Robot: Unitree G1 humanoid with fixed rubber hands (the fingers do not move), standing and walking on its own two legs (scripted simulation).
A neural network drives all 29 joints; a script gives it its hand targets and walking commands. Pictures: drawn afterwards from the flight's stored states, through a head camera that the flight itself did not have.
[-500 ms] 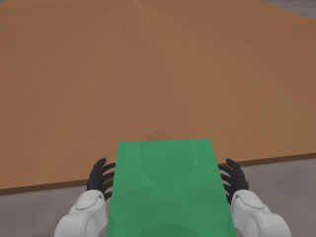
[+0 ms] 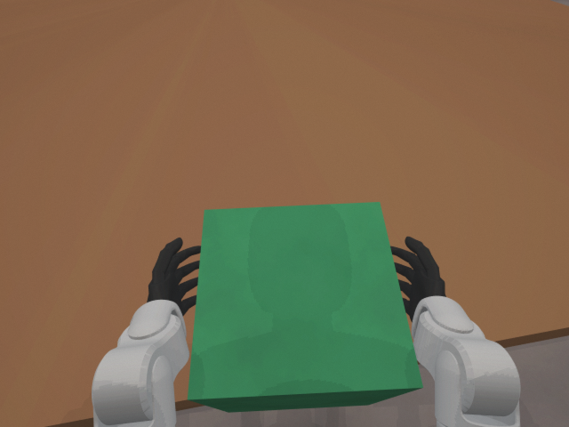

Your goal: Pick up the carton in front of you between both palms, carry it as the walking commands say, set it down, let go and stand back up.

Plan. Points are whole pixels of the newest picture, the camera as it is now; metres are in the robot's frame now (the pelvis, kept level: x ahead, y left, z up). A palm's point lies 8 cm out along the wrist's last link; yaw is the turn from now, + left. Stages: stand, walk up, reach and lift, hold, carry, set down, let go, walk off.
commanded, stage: carry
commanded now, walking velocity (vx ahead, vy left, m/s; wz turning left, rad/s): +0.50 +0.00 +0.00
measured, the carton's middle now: (295, 318) +0.28 +0.00 +0.05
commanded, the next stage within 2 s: none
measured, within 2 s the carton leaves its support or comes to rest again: neither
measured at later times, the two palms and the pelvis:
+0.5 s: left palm (210, 117) +0.67 +0.15 +0.15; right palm (365, 114) +0.66 -0.16 +0.15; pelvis +0.32 +0.01 +0.01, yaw -2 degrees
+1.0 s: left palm (212, 35) +1.00 +0.18 +0.20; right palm (330, 27) +1.04 -0.13 +0.20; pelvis +0.69 -0.03 +0.09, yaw +2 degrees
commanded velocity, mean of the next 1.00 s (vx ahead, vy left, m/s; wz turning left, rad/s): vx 0.50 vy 0.00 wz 0.00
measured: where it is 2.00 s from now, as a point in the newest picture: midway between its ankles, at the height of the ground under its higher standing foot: (283, 194)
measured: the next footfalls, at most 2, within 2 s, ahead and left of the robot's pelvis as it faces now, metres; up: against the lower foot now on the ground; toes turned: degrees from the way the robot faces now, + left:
left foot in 0.48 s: +0.34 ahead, +0.11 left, +0.00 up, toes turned +5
right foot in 0.76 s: +0.71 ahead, -0.09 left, +0.08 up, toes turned -5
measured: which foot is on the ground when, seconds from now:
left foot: down 0.00-0.02, up 0.04-0.46, down 0.48-0.84, up 0.86-1.00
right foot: down 0.00-0.50, up 0.52-0.74, down 0.76-1.00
